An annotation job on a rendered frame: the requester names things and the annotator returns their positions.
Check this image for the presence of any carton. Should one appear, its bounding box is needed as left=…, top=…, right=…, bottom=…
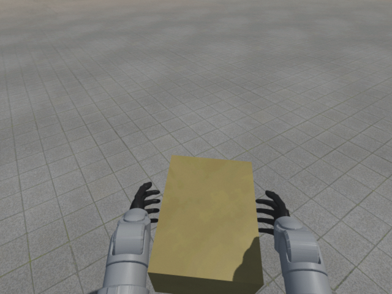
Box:
left=148, top=155, right=264, bottom=294

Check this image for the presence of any robot left forearm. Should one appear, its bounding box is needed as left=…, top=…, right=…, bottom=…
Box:
left=97, top=208, right=151, bottom=294

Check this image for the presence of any robot right forearm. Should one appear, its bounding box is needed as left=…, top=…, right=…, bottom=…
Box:
left=274, top=216, right=332, bottom=294

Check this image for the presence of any robot right hand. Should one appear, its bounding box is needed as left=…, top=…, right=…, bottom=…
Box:
left=255, top=190, right=290, bottom=235

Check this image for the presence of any robot left hand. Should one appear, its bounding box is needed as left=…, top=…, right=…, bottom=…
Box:
left=129, top=182, right=160, bottom=223

